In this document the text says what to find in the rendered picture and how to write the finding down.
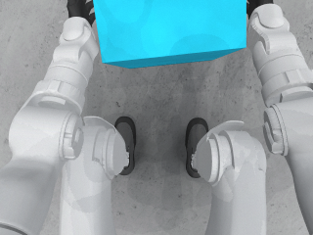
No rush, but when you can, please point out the robot left forearm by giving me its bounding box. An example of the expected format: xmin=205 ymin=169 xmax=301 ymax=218
xmin=8 ymin=17 xmax=99 ymax=152

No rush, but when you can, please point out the left robot upper arm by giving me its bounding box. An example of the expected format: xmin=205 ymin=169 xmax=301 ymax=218
xmin=0 ymin=105 xmax=84 ymax=235

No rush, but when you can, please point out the left robot shin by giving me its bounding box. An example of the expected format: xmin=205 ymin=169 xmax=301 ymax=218
xmin=83 ymin=116 xmax=129 ymax=174

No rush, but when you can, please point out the right robot upper arm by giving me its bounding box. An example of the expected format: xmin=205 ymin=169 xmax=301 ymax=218
xmin=263 ymin=97 xmax=313 ymax=235

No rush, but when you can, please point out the carton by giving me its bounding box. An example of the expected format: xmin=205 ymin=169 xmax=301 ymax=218
xmin=93 ymin=0 xmax=246 ymax=69

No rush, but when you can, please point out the left robot hand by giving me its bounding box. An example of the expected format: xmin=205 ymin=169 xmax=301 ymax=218
xmin=67 ymin=0 xmax=96 ymax=27

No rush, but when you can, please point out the right robot hand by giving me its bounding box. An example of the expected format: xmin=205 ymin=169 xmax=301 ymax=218
xmin=246 ymin=0 xmax=274 ymax=19

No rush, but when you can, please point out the robot right forearm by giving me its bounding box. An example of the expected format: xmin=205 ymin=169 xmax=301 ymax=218
xmin=246 ymin=3 xmax=313 ymax=108

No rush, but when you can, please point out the robot left thigh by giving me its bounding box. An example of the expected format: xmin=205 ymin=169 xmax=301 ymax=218
xmin=59 ymin=125 xmax=122 ymax=235

